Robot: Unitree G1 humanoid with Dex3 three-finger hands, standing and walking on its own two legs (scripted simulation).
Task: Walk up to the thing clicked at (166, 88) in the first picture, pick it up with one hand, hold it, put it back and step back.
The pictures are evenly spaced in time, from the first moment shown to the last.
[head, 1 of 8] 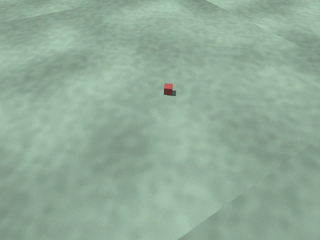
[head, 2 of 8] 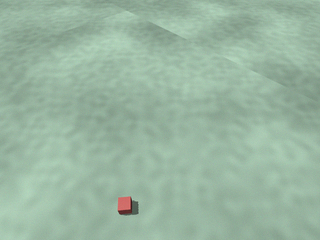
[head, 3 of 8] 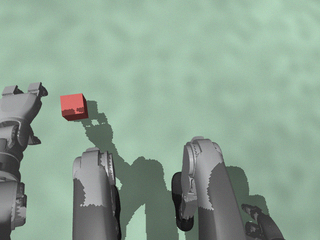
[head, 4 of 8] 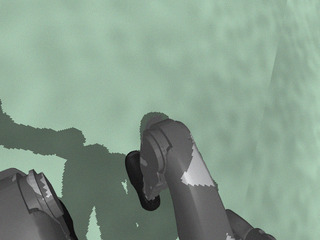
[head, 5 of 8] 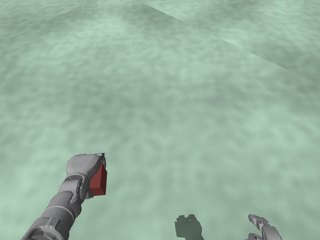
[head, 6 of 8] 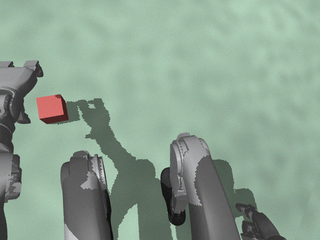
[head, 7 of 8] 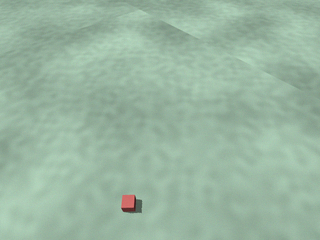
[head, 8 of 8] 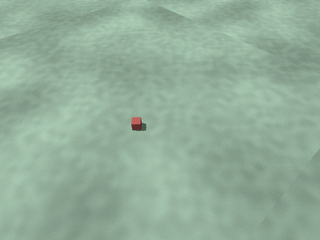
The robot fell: no
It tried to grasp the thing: yes
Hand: left
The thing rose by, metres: 0.67
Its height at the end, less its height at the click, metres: +0.00
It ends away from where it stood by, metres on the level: 0.01
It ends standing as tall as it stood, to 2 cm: yes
